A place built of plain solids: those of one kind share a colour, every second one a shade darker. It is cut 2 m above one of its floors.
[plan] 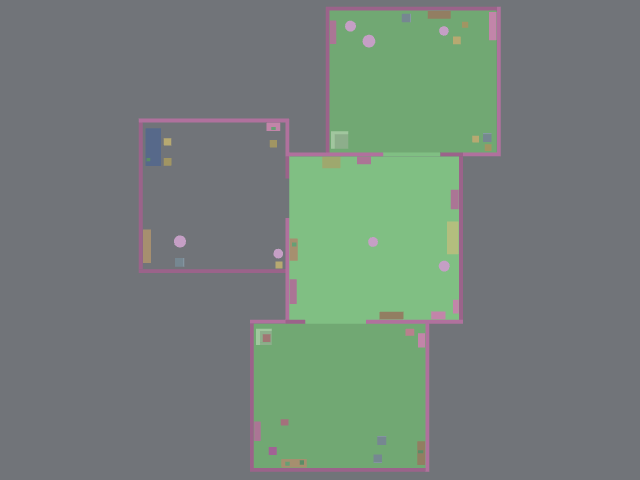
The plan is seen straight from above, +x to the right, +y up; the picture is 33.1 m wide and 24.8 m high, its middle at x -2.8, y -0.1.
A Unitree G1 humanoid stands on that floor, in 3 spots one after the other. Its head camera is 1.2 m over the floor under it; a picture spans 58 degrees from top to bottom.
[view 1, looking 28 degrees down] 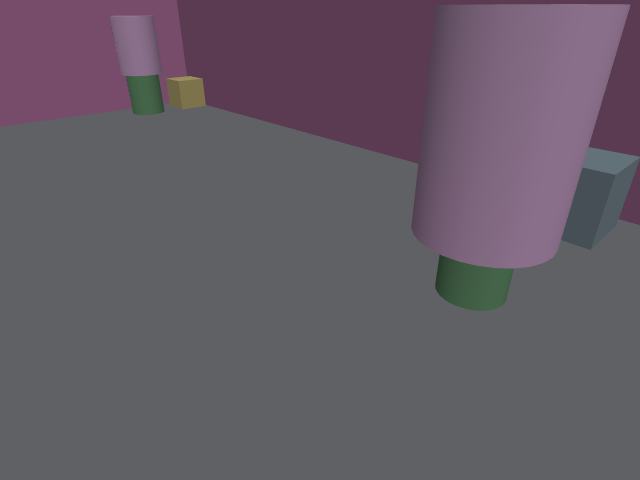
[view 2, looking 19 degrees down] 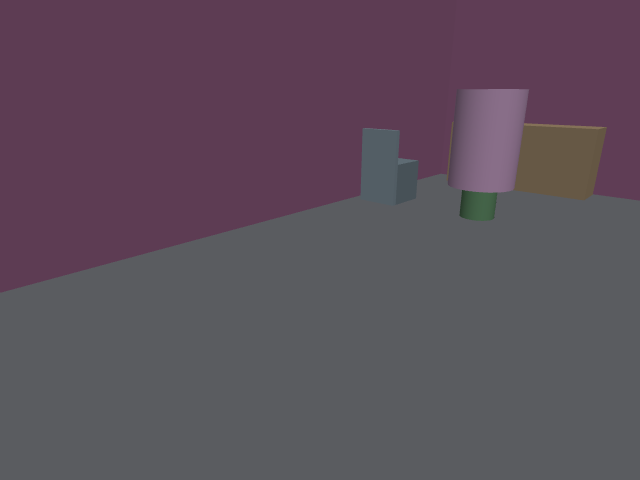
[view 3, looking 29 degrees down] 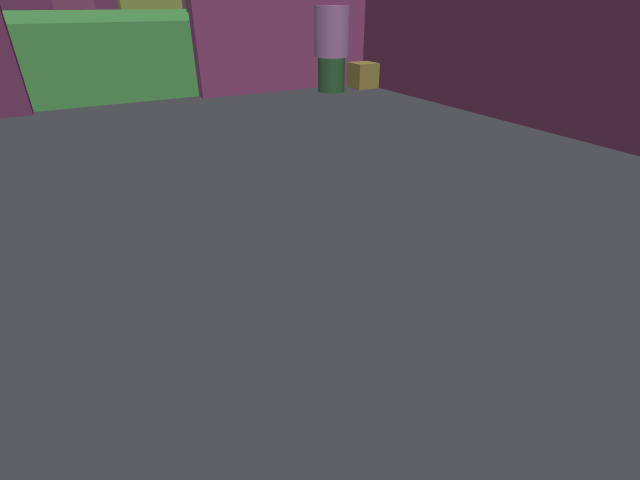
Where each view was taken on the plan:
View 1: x -10.81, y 1.55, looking -43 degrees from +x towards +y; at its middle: ground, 2.56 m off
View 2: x -5.87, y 1.55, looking -137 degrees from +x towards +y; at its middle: ground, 3.69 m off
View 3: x -10.80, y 2.63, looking -29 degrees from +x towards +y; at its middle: ground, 2.48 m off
